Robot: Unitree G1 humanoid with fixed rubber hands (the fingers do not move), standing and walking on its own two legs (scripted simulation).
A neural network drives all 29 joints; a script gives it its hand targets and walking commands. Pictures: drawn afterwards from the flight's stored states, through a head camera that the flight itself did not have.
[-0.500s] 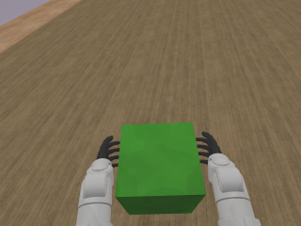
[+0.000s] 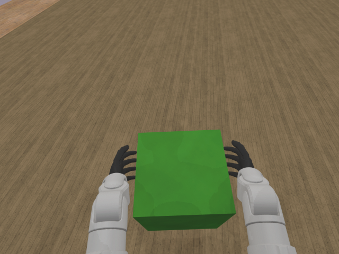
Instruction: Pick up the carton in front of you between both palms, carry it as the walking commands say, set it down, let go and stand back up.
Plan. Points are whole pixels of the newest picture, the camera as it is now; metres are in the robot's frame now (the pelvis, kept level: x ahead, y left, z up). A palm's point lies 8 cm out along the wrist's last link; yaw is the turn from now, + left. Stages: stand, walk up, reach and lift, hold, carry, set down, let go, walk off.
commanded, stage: carry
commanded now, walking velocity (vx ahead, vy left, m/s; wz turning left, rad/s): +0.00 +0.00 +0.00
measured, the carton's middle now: (180, 184) +0.33 -0.01 -0.06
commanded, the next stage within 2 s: hold in 1.84 s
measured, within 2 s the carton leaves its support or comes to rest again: neither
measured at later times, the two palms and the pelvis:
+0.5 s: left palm (123, 125) +0.46 +0.15 +0.05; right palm (227, 124) +0.45 -0.15 +0.04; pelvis +0.16 +0.01 +0.00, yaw -2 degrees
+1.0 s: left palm (126, 132) +0.45 +0.14 +0.03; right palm (230, 130) +0.44 -0.16 +0.03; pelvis +0.15 +0.00 -0.01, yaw -2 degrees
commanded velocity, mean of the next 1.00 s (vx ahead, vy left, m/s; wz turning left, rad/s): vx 0.00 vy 0.00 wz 0.00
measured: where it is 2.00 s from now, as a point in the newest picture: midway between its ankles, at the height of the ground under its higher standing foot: outside the picture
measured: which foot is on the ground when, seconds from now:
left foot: up 0.00-0.02, down 0.04-1.00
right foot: down 0.00-0.06, up 0.08-0.24, down 0.26-1.00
